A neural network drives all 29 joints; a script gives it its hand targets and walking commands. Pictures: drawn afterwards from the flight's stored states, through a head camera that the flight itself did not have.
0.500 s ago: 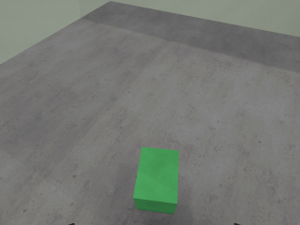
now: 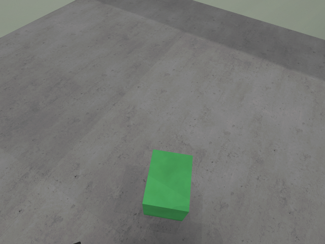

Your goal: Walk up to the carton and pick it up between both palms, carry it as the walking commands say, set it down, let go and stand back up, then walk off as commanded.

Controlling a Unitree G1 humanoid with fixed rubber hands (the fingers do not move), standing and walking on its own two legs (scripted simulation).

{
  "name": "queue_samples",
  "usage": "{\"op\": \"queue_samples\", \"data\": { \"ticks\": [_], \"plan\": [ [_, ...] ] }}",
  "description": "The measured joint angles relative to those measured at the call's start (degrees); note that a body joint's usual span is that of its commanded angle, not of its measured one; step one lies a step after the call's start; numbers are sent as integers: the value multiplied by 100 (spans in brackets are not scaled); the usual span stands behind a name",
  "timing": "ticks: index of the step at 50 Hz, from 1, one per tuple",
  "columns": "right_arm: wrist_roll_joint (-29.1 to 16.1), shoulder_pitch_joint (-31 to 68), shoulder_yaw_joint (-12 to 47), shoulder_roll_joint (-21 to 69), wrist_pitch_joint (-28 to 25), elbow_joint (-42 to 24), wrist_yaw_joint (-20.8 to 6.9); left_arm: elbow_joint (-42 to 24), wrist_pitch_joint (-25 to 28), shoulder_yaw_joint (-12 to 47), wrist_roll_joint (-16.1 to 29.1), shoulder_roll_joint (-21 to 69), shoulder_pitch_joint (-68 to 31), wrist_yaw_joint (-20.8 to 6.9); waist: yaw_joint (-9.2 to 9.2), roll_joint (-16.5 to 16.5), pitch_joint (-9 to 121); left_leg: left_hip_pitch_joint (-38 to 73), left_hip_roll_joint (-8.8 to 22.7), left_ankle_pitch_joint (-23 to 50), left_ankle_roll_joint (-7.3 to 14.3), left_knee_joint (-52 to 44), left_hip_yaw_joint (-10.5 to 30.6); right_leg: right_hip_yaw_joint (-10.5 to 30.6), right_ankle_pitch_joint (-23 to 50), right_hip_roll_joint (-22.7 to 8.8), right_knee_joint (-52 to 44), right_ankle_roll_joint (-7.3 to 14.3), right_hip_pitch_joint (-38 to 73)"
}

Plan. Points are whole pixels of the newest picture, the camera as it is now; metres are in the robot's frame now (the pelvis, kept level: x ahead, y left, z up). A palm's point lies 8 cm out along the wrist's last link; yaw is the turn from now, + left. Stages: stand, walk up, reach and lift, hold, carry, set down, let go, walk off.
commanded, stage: walk up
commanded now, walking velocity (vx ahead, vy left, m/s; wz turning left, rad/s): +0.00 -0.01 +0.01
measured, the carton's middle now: (167, 185) +0.46 -0.04 -0.65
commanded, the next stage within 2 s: none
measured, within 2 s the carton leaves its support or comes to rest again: neither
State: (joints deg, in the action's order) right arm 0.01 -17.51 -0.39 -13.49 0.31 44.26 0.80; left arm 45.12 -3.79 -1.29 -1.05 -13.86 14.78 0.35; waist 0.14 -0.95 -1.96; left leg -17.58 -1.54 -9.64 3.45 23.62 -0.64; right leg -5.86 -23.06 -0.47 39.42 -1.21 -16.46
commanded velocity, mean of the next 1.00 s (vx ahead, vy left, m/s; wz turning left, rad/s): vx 0.08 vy -0.04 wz -0.16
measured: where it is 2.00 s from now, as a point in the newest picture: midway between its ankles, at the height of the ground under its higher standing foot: outside the picture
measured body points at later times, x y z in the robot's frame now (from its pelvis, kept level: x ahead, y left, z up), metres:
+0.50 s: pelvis -0.03 +0.01 -0.01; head -0.02 +0.04 +0.44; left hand +0.03 +0.25 -0.16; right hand +0.05 -0.25 -0.12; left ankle -0.02 +0.09 -0.74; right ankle -0.07 -0.10 -0.74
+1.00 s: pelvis +0.04 +0.02 +0.00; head +0.02 +0.05 +0.45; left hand +0.11 +0.27 -0.15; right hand +0.06 -0.25 -0.11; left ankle -0.02 +0.09 -0.74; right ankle +0.03 -0.10 -0.67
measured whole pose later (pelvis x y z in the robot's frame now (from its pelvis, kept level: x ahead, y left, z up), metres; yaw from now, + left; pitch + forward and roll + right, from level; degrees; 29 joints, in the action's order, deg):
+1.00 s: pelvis +0.04 +0.02 +0.00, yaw +1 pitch -4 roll -3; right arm 0.0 -24.8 -0.4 -13.5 -0.7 47.4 2.5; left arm 45.8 -6.3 -2.1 -1.1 -13.6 15.9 -0.5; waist 0.1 -1.6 -1.3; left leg -1.1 0.2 -17.3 3.5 22.0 -1.8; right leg -6.1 -21.3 0.2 56.2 2.2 -21.5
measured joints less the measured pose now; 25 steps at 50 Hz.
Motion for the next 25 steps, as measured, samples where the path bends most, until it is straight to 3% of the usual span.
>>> {"op": "queue_samples", "data": {
  "ticks": [5, 8, 13, 20, 25],
  "plan": [
    [0, -7, 1, 0, -1, 4, 19, 0, 170, -8, 0, -1, 2, 10, 6, 22, 6, -211, -220, 26, -21, 206, -11, 13, 473, -76, -1121, 18, 447],
    [0, 126, 1, 0, 0, 50, 19, 39, 139, 24, 0, 29, 41, 20, -1, 211, 9, -175, -153, 22, -45, 325, 7, -5, 429, 6, -1152, 255, 552],
    [0, 163, 1, 1, 83, 54, -1, 39, 134, 25, 0, 29, 45, 31, 0, 336, 142, -175, -112, -348, -45, 717, 2, -21, 447, 51, -1144, 340, 588],
    [0, 57, 0, 0, 115, 108, -25, 40, 129, 27, 0, 30, 49, 32, -1, 144, 147, 104, -60, -411, -45, 657, 5, -108, 492, 67, -1135, 340, 588],
    [0, 12, 1, -2, 98, 188, -120, 61, 143, 15, 0, 31, 149, 7, -3, -182, 196, -91, -23, -1460, -54, 1123, -6, -107, 392, -23, -1135, 340, 590]
  ]
}}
